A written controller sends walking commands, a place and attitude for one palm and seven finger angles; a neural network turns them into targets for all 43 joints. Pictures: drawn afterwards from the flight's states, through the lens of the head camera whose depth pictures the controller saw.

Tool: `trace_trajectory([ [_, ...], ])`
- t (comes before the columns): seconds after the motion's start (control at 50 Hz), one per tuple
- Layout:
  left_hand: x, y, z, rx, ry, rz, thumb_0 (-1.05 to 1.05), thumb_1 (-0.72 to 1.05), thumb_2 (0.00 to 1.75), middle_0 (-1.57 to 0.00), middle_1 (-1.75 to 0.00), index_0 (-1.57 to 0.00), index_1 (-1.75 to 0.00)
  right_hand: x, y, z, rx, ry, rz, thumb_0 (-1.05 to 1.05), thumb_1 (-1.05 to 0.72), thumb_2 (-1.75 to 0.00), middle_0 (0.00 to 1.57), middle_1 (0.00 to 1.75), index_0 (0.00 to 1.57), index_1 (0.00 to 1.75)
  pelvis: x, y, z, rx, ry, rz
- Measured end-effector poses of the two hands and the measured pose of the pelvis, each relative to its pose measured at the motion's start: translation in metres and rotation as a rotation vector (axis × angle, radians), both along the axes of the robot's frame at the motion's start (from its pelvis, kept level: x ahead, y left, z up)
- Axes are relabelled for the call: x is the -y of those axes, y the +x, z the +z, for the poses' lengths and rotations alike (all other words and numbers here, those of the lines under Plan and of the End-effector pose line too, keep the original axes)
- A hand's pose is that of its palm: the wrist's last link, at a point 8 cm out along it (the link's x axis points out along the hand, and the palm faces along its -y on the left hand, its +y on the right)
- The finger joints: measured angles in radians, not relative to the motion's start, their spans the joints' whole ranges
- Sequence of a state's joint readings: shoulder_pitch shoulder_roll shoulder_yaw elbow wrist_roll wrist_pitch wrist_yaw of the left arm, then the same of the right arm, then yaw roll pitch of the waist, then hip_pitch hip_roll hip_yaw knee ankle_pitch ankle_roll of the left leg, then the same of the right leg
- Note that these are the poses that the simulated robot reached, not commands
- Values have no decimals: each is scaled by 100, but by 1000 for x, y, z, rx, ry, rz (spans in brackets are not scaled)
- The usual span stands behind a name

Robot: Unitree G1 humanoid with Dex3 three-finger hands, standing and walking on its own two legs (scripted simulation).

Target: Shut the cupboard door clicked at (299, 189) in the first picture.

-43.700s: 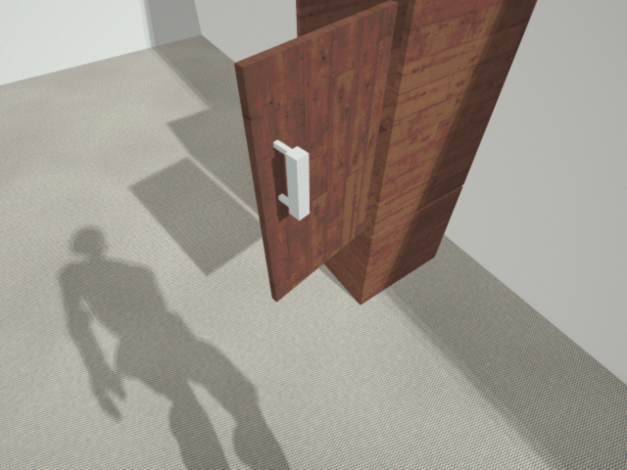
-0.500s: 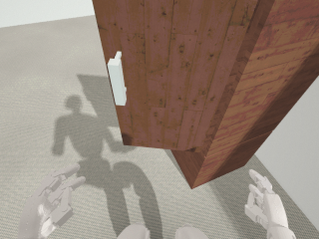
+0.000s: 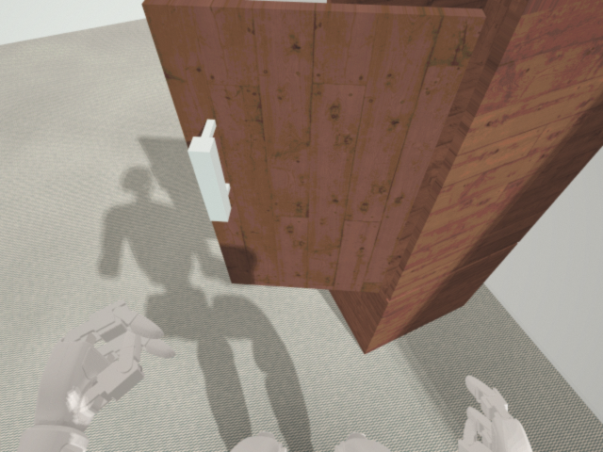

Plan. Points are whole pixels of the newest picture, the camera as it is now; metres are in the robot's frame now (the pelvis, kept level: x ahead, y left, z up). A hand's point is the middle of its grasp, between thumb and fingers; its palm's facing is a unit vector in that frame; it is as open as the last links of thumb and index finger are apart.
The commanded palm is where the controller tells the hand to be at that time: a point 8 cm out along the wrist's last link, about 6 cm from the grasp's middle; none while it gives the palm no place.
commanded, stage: raise the hand and make a fist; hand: left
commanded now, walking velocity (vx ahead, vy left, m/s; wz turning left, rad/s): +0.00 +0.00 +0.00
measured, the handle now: (215, 171) +0.46 +0.15 +0.11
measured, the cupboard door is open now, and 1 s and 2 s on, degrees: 61 61 61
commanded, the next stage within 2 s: bring the fist close to the handle in 0.96 s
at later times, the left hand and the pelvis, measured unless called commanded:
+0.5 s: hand (105, 325) +0.23 +0.22 +0.10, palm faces +0.03 -1.00 -0.05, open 3.1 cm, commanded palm +0.21 +0.28 +0.11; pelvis +0.01 +0.04 +0.02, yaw +0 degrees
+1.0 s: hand (102, 323) +0.23 +0.22 +0.11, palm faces +0.03 -1.00 -0.05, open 3.1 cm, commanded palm +0.21 +0.28 +0.11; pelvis +0.01 +0.04 +0.03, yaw +0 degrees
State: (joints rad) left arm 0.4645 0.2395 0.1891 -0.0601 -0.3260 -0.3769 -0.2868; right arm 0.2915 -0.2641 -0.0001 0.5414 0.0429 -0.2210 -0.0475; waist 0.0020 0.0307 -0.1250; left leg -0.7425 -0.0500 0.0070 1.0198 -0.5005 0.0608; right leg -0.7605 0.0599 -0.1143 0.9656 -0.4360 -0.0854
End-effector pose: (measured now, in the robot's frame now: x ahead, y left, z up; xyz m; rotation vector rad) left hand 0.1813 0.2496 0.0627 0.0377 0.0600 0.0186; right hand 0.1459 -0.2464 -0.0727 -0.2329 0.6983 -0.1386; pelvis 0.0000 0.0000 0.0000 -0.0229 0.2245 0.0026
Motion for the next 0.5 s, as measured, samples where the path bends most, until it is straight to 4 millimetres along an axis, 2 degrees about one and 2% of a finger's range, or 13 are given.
trace_trajectory([
  [0.1,-2,6,7,24,-2,-5,2,90,90,-100,-116,-99,-117,-7,13,11,35,-18,4,1,-91,-90,20,30,20,30,-9,5,4,11,-8,0],
  [0.3,-15,21,26,52,-2,0,2,90,90,-118,-136,-117,-137,-46,44,32,117,28,63,1,-91,-90,20,30,20,30,-24,13,13,40,-24,7],
  [0.4,-21,26,35,59,2,2,2,90,90,-125,-144,-124,-144,-60,48,37,128,45,86,1,-91,-90,20,30,21,30,-30,15,17,57,-29,11],
  [0.5,-27,31,43,71,9,7,2,90,90,-128,-147,-128,-148,-65,44,38,114,47,90,1,-90,-90,21,30,21,30,-35,15,21,74,-32,13],
])
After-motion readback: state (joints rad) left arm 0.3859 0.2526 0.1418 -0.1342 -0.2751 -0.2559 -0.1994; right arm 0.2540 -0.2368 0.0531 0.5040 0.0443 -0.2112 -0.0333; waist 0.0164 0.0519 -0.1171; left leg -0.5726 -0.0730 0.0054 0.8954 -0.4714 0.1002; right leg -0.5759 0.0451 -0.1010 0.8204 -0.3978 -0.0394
